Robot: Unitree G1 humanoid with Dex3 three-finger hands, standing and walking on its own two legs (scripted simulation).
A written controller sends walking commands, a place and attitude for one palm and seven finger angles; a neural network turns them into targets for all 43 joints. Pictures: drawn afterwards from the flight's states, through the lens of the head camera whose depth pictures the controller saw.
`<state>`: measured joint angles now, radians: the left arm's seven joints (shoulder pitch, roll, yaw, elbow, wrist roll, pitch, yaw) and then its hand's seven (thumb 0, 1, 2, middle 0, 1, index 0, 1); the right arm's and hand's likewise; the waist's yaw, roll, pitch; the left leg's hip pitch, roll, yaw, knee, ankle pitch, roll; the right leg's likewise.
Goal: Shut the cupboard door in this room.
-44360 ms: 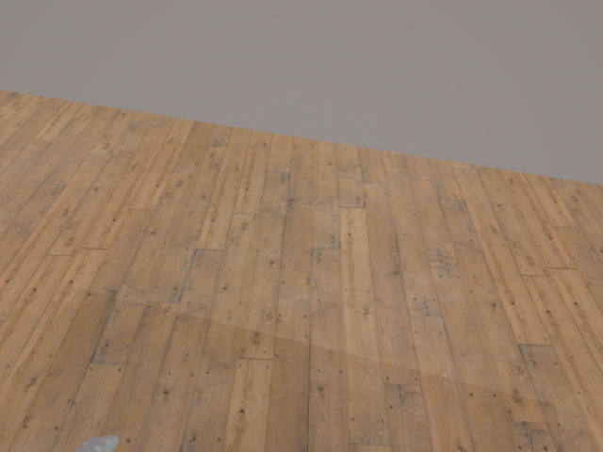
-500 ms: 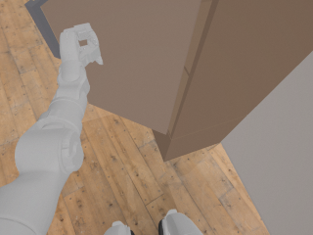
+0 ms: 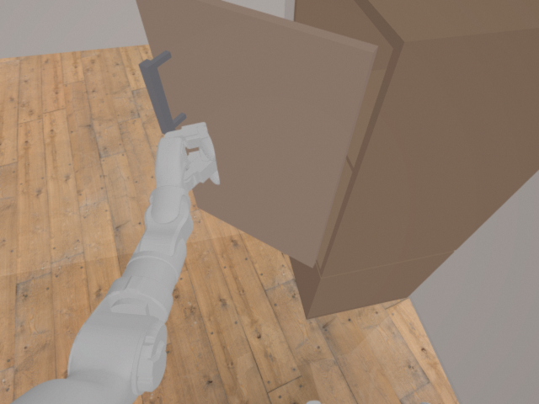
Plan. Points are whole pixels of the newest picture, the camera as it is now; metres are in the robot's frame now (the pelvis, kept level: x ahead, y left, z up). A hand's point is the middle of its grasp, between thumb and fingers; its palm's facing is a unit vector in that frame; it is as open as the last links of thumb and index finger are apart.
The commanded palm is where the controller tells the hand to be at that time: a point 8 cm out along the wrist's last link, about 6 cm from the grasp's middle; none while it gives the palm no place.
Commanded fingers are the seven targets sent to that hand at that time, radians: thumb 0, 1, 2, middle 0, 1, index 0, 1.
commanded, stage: pull the fist back off the door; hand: left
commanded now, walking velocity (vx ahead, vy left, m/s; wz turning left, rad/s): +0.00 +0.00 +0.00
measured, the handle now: (166, 95) +0.62 +0.17 +0.10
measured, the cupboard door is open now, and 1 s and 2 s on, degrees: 47 47 47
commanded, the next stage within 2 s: draw the hand back to the body in 0.06 s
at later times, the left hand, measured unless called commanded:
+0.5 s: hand (176, 183) +0.39 +0.12 +0.12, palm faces +0.04 -1.00 -0.02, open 3.1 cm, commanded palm +0.35 +0.17 +0.13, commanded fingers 0.00 0.90 0.90 -1.30 -1.50 -1.30 -1.50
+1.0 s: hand (66, 260) +0.27 +0.21 +0.16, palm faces +0.23 -0.94 -0.26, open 3.5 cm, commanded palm +0.22 +0.25 +0.18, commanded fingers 0.00 0.90 0.90 -0.69 -0.84 -0.69 -0.84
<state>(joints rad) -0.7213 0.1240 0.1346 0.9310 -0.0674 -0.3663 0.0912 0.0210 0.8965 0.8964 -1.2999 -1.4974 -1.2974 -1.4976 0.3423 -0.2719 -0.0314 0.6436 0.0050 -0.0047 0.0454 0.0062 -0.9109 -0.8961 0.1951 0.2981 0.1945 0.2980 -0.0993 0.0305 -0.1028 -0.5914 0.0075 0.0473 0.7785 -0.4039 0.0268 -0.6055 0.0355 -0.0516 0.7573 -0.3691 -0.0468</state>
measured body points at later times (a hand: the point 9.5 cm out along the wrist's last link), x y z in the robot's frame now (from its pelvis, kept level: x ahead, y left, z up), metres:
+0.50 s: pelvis -0.01 +0.00 +0.01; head +0.02 -0.02 +0.46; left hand +0.39 +0.17 +0.12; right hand +0.05 -0.26 -0.12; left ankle -0.02 +0.10 -0.71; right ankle +0.00 -0.09 -0.71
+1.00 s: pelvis +0.00 +0.01 +0.04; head -0.01 -0.02 +0.48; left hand +0.25 +0.25 +0.17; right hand +0.22 -0.19 -0.04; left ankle -0.02 +0.10 -0.71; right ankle +0.00 -0.09 -0.71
